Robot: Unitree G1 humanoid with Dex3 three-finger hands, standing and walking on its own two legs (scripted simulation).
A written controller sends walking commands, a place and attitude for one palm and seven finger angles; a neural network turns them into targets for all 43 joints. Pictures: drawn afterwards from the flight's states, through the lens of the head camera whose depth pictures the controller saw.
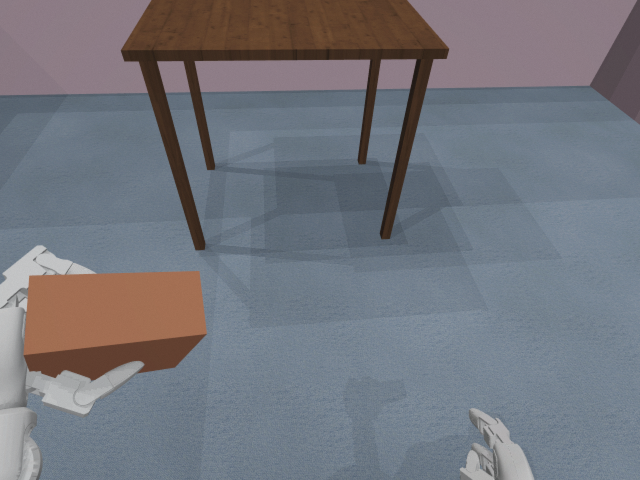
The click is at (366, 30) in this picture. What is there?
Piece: table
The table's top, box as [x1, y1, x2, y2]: [121, 0, 448, 61]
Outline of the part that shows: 121,49 124,61 446,58 448,51 446,45 406,0 151,0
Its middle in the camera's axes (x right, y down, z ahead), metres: -0.12 -0.75 +1.30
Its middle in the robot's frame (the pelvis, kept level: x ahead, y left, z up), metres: +1.47 +0.21 +0.04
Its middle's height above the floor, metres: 0.82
